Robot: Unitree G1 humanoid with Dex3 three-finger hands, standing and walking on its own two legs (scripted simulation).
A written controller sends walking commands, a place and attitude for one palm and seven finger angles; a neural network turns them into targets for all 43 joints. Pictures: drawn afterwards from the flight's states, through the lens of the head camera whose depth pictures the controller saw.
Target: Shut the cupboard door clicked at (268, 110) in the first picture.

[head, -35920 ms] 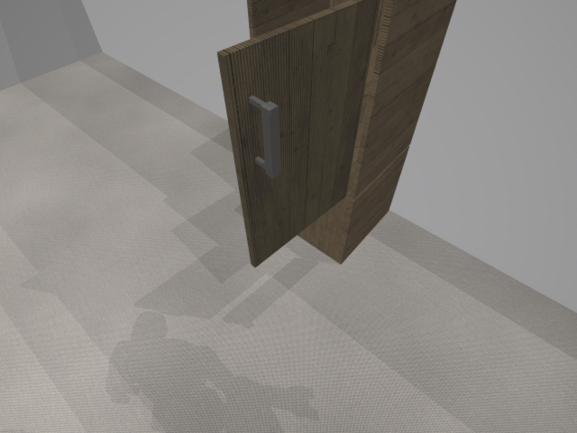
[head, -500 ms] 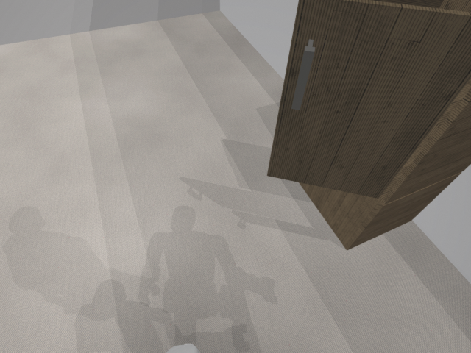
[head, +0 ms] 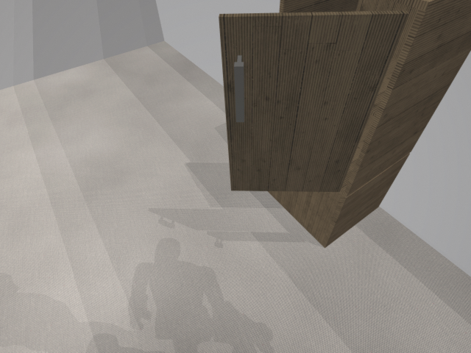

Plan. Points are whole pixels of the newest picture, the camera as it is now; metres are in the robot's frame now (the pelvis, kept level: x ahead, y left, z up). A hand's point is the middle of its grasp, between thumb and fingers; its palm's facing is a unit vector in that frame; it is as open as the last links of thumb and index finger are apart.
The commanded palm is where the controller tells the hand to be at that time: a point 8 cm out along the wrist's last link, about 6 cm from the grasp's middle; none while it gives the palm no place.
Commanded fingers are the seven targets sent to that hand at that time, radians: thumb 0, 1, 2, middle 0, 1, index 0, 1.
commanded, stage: take the last steps up to it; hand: left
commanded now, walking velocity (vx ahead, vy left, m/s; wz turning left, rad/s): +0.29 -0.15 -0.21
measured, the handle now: (239, 89) +0.68 +0.02 +0.09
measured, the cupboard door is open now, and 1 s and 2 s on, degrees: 53 53 53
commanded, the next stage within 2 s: come to a stop and stand still in 0.56 s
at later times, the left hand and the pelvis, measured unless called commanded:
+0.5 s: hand (168, 323) +0.21 +0.16 -0.17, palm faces -0.11 -0.98 -0.14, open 7.4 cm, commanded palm none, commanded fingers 0.00 0.90 0.90 -0.20 -0.30 -0.20 -0.30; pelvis +0.14 -0.02 +0.01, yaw -6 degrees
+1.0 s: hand (222, 257) +0.36 +0.06 -0.15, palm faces -0.09 -0.96 -0.25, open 7.3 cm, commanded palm none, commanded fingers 0.00 0.90 0.90 -0.20 -0.30 -0.20 -0.30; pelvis +0.25 -0.12 +0.01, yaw -7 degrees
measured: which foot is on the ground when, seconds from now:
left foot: up 0.00-0.24, down 0.26-0.70, up 0.72-1.00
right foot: down 0.00-0.28, up 0.30-0.68, down 0.70-1.00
